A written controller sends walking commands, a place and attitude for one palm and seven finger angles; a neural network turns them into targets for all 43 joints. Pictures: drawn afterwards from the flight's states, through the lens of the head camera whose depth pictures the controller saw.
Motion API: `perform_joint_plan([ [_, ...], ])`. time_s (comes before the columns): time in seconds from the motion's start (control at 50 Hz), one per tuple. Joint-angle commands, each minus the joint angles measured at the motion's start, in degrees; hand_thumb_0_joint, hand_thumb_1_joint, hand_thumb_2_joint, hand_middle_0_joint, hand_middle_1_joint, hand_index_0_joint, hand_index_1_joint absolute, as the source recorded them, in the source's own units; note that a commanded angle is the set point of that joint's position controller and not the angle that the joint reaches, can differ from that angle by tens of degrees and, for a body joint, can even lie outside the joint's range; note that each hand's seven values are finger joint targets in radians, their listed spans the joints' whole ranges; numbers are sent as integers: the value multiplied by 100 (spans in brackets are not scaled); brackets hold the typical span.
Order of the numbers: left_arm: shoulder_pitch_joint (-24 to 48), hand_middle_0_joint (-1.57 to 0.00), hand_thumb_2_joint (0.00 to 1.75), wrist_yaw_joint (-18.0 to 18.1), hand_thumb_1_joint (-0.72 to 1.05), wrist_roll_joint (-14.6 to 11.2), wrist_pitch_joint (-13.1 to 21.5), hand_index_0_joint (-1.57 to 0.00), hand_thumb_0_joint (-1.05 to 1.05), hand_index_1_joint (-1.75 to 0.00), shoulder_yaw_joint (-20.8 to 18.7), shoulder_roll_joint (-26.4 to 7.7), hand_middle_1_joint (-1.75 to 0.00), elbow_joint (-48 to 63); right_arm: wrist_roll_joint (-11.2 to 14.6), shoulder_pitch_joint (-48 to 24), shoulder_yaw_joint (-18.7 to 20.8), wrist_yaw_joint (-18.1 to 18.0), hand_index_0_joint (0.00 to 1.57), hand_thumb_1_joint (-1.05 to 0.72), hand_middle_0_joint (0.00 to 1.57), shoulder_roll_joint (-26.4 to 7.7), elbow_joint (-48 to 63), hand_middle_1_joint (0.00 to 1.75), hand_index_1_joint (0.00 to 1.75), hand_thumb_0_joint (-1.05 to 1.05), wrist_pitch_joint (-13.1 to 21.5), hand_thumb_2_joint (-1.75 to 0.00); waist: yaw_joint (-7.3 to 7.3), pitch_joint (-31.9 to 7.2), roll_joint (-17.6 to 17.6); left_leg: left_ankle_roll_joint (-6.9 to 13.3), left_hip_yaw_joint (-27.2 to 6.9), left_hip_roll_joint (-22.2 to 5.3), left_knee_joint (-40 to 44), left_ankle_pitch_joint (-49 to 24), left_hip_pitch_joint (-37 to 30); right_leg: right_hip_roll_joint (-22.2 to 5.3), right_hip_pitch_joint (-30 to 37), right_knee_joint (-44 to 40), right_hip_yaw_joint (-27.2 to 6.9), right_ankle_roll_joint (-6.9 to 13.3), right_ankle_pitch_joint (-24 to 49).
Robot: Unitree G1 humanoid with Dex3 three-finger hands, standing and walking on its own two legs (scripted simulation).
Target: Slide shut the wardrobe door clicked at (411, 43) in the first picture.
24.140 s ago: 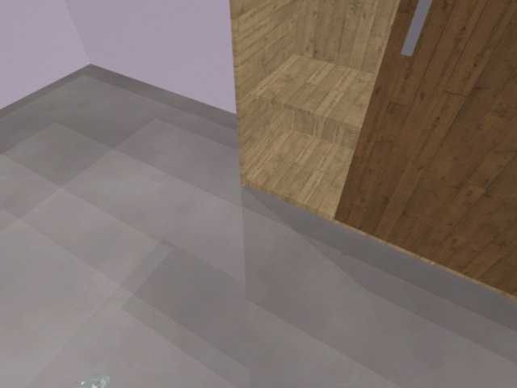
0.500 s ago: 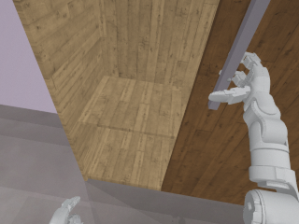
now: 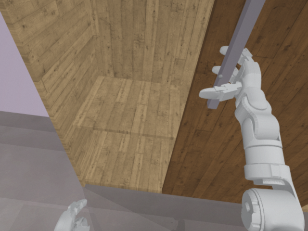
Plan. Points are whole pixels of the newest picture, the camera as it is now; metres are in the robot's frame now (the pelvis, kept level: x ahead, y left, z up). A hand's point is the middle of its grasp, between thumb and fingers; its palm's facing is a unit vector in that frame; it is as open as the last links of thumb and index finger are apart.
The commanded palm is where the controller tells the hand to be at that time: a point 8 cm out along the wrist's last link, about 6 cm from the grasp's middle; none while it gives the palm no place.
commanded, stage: slide the fingers in behind the handle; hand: right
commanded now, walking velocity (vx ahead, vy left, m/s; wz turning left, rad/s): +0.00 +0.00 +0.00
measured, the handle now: (229, 55) +0.48 -0.13 +0.26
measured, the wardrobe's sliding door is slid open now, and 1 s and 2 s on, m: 0.50 0.50 0.50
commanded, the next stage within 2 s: grip the handle and tug to test in 0.22 s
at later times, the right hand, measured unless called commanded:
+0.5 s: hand (220, 76) +0.42 -0.11 +0.24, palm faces +0.05 +1.00 -0.01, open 13.8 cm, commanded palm +0.39 -0.16 +0.23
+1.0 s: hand (220, 75) +0.42 -0.11 +0.24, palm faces +0.06 +1.00 -0.01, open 6.4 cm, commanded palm +0.39 -0.16 +0.23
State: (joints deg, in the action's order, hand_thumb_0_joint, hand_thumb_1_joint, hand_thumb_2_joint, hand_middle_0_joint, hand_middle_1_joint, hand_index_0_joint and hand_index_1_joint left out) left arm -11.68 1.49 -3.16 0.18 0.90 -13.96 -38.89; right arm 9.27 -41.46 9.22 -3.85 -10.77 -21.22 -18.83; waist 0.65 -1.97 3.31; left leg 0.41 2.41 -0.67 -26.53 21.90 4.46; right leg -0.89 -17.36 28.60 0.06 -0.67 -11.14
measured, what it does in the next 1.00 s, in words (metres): stands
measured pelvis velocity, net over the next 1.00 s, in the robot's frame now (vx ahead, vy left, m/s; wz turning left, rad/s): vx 0.02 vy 0.00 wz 0.02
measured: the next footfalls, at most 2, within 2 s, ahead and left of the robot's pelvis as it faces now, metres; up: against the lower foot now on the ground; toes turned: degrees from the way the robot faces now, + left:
none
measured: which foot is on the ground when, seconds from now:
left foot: down 0.00-1.00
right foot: down 0.00-1.00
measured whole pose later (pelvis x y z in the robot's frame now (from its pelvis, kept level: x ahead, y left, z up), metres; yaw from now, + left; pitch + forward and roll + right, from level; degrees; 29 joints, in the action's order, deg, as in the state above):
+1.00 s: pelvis +0.02 +0.00 +0.00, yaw +1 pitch +0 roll -1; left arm -11.5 1.1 -3.1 -0.6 0.6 -14.6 -37.1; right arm 9.8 -35.6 11.2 -3.3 -11.9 -13.3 -21.3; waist 1.5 -2.7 3.0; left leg 0.5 1.1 -0.7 -25.6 22.3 3.1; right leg -1.1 -15.6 27.9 1.4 -0.8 -12.3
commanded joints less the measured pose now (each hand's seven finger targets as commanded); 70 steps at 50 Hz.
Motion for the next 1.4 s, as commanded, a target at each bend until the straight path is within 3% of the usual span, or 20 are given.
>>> perform_joint_plan([
  [0.0,483,-20,90,62,90,-15,279,-20,0,-30,-259,-696,-30,815,91,-2928,-49,115,30,50,30,-618,1261,120,120,0,443,-30,168,-1717,-528,26,36,266,308,-2963,895,169,2051,51,-8,378,1728],
  [0.08,477,-20,90,49,90,-6,297,-20,0,-30,-265,-693,-30,841,68,-2820,52,120,30,50,30,-741,1276,120,120,0,491,-30,108,-1720,-443,45,34,264,321,-2857,850,165,2019,27,-19,369,1674],
  [0.12,464,-20,90,45,90,-20,318,-20,0,-30,-263,-677,-30,851,76,-2947,-124,137,30,50,30,-556,1340,120,120,0,508,-30,158,-1707,-332,43,32,273,335,-2781,953,158,2104,25,-27,366,1669],
  [0.22,446,-20,90,39,90,-18,362,-20,0,-30,-289,-687,-30,859,78,-2883,-107,136,30,50,30,-580,1490,120,120,0,543,-30,153,-1827,-313,42,28,280,339,-2869,901,155,2202,30,-14,370,1776],
  [0.26,443,-20,90,28,90,-20,352,-20,0,-30,-291,-710,-30,864,89,-2611,134,128,30,50,30,-808,1405,120,120,0,535,-30,89,-1763,-592,31,43,286,355,-2957,788,146,2032,18,-4,379,1739],
  [0.3,484,-20,90,34,90,-22,361,-20,0,-30,-287,-690,-30,895,95,-2701,17,161,30,50,30,-714,1550,120,120,0,536,-30,113,-1785,-449,34,40,283,346,-2913,800,151,2112,-4,9,370,1737],
  [0.44,482,-20,90,45,90,-5,337,-20,0,-30,-275,-729,-30,866,117,-2383,283,164,33,17,33,-1021,1529,125,125,0,448,-44,36,-1684,-529,40,34,254,383,-3083,593,170,1923,2,53,378,1769],
  [0.62,555,-20,90,25,90,-7,335,-20,0,-30,-286,-702,-30,990,147,-2256,189,189,38,-25,38,-816,1969,131,131,0,392,-62,41,-1922,-375,15,32,253,282,-3509,570,176,2156,48,91,377,2125],
  [0.64,561,-20,90,26,90,1,308,-20,0,-30,-284,-712,-30,963,127,-2047,222,173,38,-29,38,-889,1914,131,131,0,390,-64,9,-1868,-533,38,57,246,284,-3533,452,168,2067,64,88,379,2151],
  [0.78,623,-20,90,32,90,-1,252,-20,0,-30,-284,-746,-30,1008,173,-1971,424,201,42,-62,42,-1057,2078,136,136,0,277,-78,1,-1935,-551,-8,30,228,214,-3981,391,186,2076,98,140,394,2324],
  [0.9,683,-20,90,8,90,-11,235,-20,0,-30,-273,-704,-30,1087,157,-1807,154,212,45,-90,45,-752,2362,140,140,0,218,-90,9,-1984,-388,22,62,252,149,-3945,470,181,2238,128,103,385,2511],
  [0.94,660,-20,90,8,90,10,218,-20,0,-30,-270,-699,-30,1030,157,-1856,54,201,45,-90,45,-681,2344,140,140,0,200,-90,40,-1865,-507,28,77,241,193,-3910,456,176,2169,153,103,392,2481],
  [0.96,679,-20,90,9,90,-13,220,-20,0,-30,-290,-722,-30,1058,151,-1767,236,193,45,-90,45,-837,2319,140,140,0,173,-90,19,-1928,-551,5,58,259,181,-3990,481,163,2182,147,117,393,2468],
  [1.02,705,-20,90,15,90,-1,203,-20,0,-30,-275,-709,-30,1086,140,-1850,165,216,45,-90,45,-784,2439,140,140,0,136,-90,15,-1972,-388,17,56,245,131,-4055,451,196,2216,155,116,390,2533],
  [1.12,695,-20,90,47,90,11,152,-20,0,-30,-260,-747,-30,1048,195,-1776,431,254,45,-90,45,-1020,2213,140,140,0,51,-90,8,-1865,-710,-24,52,220,135,-4317,346,221,2023,157,159,407,2457],
  [1.18,724,-20,90,39,90,12,134,-20,0,-30,-250,-730,-30,1080,189,-1731,457,255,45,-90,45,-1078,2379,140,140,0,68,-90,-33,-1979,-451,-4,44,207,102,-4359,275,238,2042,179,162,399,2513],
  [1.24,725,-20,90,37,90,21,102,-20,0,-30,-236,-739,-30,1061,203,-1512,478,261,45,-90,45,-1116,2259,140,140,0,64,-90,-58,-1808,-674,2,64,199,145,-4283,211,223,1876,169,157,393,2413],
  [1.28,762,-20,90,36,90,5,116,-20,0,-30,-246,-723,-30,1099,207,-1631,514,268,45,-90,45,-1118,2374,140,140,0,76,-90,-36,-1857,-472,-18,27,199,154,-4313,309,235,1978,160,183,404,2388],
  [1.34,757,-20,90,43,90,19,95,-20,0,-30,-237,-741,-30,1118,223,-1349,588,289,45,-90,45,-1214,2396,140,140,0,68,-90,-92,-1835,-682,-11,46,182,154,-4382,146,228,1852,159,175,398,2393],
  [1.38,800,-20,90,45,90,1,91,-20,0,-30,-239,-746,-30,1193,244,-1193,671,313,45,-90,45,-1260,2547,140,140,0,48,-90,-113,-1928,-587,-31,35,182,125,-4522,129,237,1908,145,199,400,2446],
])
